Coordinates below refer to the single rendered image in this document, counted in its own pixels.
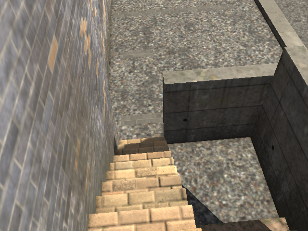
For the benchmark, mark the stairs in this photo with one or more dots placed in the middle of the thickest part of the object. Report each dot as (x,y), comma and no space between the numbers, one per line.
(143,191)

